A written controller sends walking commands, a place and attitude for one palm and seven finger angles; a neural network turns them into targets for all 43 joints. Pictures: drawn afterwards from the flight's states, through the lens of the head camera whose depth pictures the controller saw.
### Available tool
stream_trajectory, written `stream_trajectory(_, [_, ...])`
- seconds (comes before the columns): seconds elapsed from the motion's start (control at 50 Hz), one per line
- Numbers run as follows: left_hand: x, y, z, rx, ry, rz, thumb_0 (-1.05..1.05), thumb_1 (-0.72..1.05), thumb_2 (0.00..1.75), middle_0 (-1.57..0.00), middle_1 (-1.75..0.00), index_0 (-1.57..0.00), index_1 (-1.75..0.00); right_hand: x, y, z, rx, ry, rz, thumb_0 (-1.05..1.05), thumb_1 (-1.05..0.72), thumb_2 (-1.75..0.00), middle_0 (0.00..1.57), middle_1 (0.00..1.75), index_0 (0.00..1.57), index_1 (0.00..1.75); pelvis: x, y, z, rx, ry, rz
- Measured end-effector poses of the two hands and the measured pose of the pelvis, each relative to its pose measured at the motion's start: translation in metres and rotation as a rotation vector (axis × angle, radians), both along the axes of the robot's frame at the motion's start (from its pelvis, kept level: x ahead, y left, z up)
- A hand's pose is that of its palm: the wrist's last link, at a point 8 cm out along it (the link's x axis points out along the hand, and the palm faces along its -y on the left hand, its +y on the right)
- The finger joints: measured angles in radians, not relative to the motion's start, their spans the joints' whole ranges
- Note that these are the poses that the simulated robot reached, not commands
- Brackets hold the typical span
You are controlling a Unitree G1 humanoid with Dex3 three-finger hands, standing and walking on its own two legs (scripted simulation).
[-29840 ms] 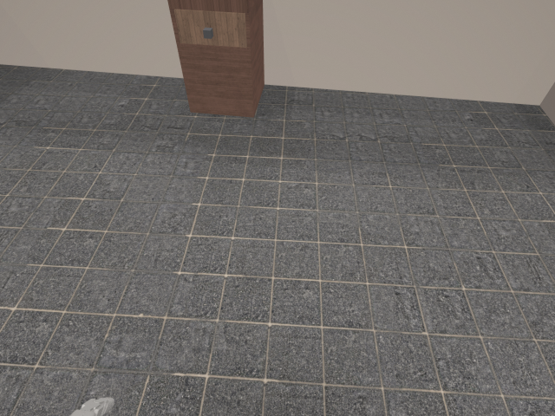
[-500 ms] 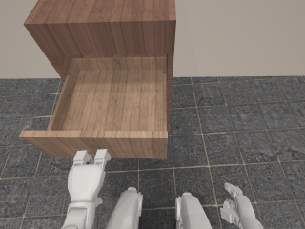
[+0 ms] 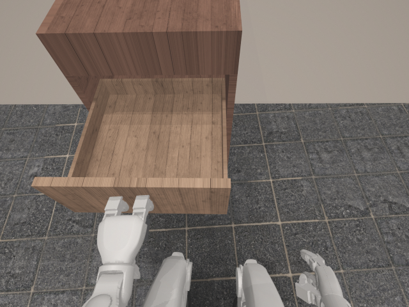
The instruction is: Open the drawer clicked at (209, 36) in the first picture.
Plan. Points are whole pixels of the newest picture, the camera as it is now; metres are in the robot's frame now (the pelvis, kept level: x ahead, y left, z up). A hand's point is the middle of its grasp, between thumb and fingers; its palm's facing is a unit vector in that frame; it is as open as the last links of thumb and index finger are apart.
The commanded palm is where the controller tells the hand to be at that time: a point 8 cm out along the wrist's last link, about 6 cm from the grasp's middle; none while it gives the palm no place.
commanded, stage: lift the hand off the handle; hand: left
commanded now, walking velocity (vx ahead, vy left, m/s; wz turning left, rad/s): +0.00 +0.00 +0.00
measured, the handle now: (138, 218) +0.30 +0.17 -0.07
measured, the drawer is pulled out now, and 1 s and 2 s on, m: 0.30 0.30 0.30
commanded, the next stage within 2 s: none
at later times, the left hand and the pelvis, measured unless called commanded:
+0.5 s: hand (128, 234) +0.26 +0.18 -0.04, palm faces -0.06 -0.07 -1.00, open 13.5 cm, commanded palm +0.24 +0.17 +0.01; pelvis +0.01 -0.01 +0.03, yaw +0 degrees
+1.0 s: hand (119, 228) +0.26 +0.18 +0.00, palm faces -0.01 -0.07 -1.00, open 13.6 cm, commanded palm +0.24 +0.17 +0.05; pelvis +0.02 -0.01 +0.05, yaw +0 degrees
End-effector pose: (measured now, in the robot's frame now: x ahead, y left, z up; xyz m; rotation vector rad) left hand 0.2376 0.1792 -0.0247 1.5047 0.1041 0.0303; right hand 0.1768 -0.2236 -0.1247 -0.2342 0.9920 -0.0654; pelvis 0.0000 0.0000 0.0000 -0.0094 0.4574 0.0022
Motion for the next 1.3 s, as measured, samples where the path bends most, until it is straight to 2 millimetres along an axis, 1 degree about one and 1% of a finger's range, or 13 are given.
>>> stream_trajectory(0.22, [0.000,0.000,0.023,-0.004,-0.014,0.007,0.00,-0.48,0.30,-0.32,-1.20,-0.35,-1.21,0.006,0.000,0.020,0.005,-0.021,-0.004,0.01,-0.91,-0.90,0.20,0.30,0.20,0.30,0.006,-0.001,0.015,0.002,-0.027,-0.001])
stream_trajectory(0.4, [0.000,-0.002,0.032,-0.001,0.004,0.014,0.00,-0.49,0.30,-0.32,-1.20,-0.35,-1.21,0.015,-0.007,0.036,-0.006,-0.049,-0.004,0.01,-0.91,-0.90,0.20,0.30,0.20,0.30,0.011,-0.003,0.026,0.004,-0.047,0.002])
stream_trajectory(0.54, [0.001,-0.002,0.038,-0.003,0.018,0.011,0.00,-0.48,0.30,-0.32,-1.20,-0.38,-1.21,0.019,-0.011,0.043,-0.012,-0.054,-0.010,0.01,-0.91,-0.90,0.20,0.30,0.20,0.30,0.014,-0.006,0.032,0.008,-0.056,0.001])
stream_trajectory(0.68, [0.001,-0.003,0.054,-0.007,-0.012,0.016,0.00,-0.48,0.30,-0.32,-1.20,-0.38,-1.21,0.022,-0.012,0.048,0.003,-0.061,-0.010,0.01,-0.91,-0.90,0.20,0.30,0.20,0.30,0.018,-0.007,0.038,0.011,-0.071,0.000])
stream_trajectory(0.78, [0.000,-0.003,0.060,-0.002,-0.010,0.025,0.00,-0.48,0.30,-0.32,-1.20,-0.38,-1.21,0.023,-0.010,0.052,0.015,-0.064,-0.009,0.01,-0.91,-0.90,0.20,0.30,0.20,0.30,0.019,-0.008,0.042,0.015,-0.082,-0.002])
stream_trajectory(1.12, [-0.002,0.003,0.089,-0.008,-0.035,0.054,0.00,-0.49,0.30,-0.32,-1.20,-0.36,-1.21,0.026,-0.014,0.078,0.014,-0.097,-0.019,0.01,-0.91,-0.90,0.20,0.30,0.20,0.30,0.021,-0.009,0.060,0.015,-0.135,0.000])
stream_trajectory(1.3, [0.006,0.001,0.102,-0.020,-0.056,0.039,0.00,-0.49,0.30,-0.32,-1.20,-0.33,-1.20,0.025,-0.011,0.088,0.017,-0.102,-0.024,0.01,-0.91,-0.90,0.20,0.30,0.20,0.30,0.023,-0.005,0.068,0.012,-0.154,-0.001])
